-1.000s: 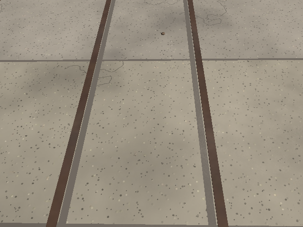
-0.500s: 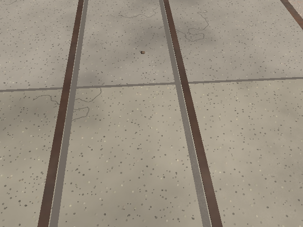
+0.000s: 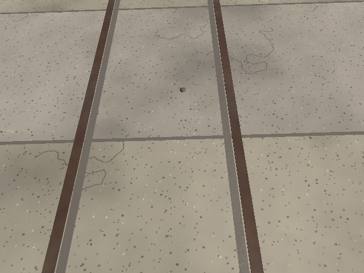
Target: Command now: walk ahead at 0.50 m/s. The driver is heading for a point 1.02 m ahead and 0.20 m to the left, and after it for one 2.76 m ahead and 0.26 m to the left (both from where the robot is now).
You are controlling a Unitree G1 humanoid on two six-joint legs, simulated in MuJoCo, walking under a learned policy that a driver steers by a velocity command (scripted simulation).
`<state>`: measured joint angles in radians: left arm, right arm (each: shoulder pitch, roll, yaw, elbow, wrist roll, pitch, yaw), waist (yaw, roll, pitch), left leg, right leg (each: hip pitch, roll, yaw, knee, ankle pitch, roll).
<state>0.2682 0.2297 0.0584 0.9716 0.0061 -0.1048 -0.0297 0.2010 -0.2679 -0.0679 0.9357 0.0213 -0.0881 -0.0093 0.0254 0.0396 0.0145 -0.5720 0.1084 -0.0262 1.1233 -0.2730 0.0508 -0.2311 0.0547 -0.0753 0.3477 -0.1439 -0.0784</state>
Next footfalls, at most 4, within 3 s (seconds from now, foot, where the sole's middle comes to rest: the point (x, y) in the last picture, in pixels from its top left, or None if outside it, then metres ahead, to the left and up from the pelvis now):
0.36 left None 0.39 0.16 -0.78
0.90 right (221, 220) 0.70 -0.08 -0.78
1.48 left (159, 161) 0.98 0.19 -0.78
1.96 right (188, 127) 1.19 0.06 -0.78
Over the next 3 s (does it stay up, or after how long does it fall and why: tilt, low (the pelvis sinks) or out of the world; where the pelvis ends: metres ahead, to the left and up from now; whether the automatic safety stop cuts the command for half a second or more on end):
stays up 1.06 0.08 0.00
